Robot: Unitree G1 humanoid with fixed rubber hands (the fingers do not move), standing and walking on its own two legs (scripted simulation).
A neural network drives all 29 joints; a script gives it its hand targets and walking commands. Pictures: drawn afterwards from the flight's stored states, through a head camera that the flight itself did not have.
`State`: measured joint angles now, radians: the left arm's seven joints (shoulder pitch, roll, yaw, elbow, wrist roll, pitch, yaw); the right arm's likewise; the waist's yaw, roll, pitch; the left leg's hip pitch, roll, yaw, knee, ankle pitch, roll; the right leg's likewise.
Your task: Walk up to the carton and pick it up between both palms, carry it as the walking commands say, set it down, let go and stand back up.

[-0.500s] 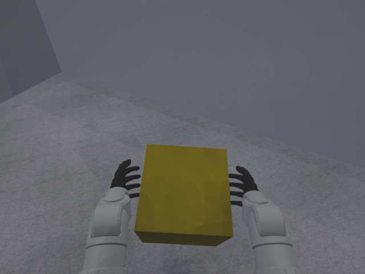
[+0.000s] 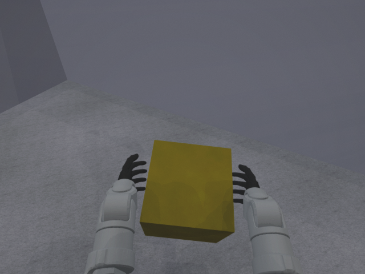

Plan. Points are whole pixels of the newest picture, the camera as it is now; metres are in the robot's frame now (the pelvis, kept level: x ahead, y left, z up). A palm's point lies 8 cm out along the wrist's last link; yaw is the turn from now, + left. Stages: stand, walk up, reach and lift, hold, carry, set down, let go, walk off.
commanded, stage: set down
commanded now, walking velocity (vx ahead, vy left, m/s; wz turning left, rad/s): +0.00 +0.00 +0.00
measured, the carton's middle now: (186, 193) +0.35 -0.02 -0.04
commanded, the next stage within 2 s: none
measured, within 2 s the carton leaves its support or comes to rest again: neither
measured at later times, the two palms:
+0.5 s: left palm (132, 189) +0.33 +0.12 +0.01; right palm (248, 200) +0.29 -0.17 +0.00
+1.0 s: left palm (140, 205) +0.35 +0.12 -0.10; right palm (239, 213) +0.32 -0.17 -0.10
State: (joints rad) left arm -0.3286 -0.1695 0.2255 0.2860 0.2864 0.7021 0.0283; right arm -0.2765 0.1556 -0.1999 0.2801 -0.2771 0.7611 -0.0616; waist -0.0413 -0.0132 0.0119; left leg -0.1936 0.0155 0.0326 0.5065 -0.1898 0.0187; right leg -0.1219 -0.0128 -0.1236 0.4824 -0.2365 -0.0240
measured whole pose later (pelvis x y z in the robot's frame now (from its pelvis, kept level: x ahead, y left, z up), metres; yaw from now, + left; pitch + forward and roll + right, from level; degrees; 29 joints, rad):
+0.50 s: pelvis -0.01 +0.01 -0.01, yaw -6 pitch -6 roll +0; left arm -0.49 -0.22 0.47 0.55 0.40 0.48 0.02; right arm -0.48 0.18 -0.45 0.59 -0.41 0.52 0.01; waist 0.01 -0.01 0.11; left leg -0.25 -0.03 0.02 0.60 -0.24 0.04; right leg -0.24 0.02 0.01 0.61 -0.26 -0.02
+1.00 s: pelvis +0.00 +0.00 -0.05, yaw -5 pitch +20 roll +0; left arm -0.43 -0.21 0.40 0.50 0.29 0.22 0.06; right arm -0.41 0.19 -0.36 0.50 -0.29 0.26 -0.06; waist 0.01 0.00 -0.06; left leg -0.90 -0.02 0.00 0.85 -0.29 0.02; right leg -0.88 0.03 -0.01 0.87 -0.33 -0.03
